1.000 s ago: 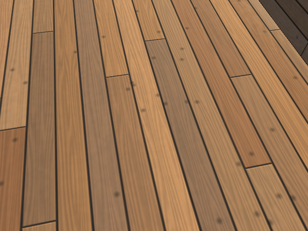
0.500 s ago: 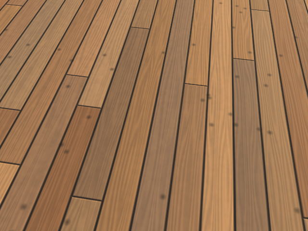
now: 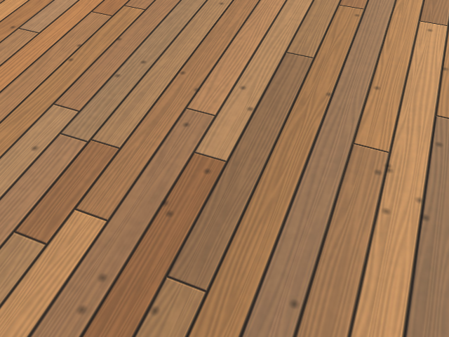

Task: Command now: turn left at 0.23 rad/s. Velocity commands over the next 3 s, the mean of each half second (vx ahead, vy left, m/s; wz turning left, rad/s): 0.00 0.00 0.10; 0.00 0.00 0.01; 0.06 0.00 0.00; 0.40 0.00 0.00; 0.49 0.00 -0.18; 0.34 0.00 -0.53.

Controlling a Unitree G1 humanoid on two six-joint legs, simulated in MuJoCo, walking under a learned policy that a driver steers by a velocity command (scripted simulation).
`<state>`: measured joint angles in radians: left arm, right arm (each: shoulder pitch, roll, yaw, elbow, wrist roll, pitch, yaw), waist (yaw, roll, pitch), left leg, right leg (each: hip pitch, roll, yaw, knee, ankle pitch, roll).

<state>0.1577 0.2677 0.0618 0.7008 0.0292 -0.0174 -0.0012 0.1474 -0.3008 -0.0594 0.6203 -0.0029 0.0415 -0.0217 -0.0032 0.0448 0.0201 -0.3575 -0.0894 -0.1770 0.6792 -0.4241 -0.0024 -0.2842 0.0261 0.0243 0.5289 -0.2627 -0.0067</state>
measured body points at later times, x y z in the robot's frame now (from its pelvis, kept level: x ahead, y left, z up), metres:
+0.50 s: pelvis -0.01 +0.03 +0.00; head +0.00 +0.03 +0.45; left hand +0.11 +0.29 -0.12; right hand +0.12 -0.22 -0.11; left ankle -0.03 +0.15 -0.73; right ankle +0.01 -0.12 -0.73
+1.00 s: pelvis +0.00 +0.03 +0.00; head +0.00 +0.03 +0.45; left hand +0.05 +0.30 -0.14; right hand +0.07 -0.22 -0.13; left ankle -0.03 +0.15 -0.73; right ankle +0.01 -0.12 -0.73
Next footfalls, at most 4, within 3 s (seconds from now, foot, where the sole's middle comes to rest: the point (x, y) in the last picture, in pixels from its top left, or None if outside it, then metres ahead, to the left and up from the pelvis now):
0.22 left None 0.01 0.15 -0.77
2.00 left None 0.41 0.14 -0.77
2.56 right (273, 261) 0.72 -0.10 -0.77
3.00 left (239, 196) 0.98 0.01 -0.77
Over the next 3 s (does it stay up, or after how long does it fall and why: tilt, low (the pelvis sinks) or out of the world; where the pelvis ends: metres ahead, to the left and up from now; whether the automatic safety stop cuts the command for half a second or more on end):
stays up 0.78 -0.02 0.00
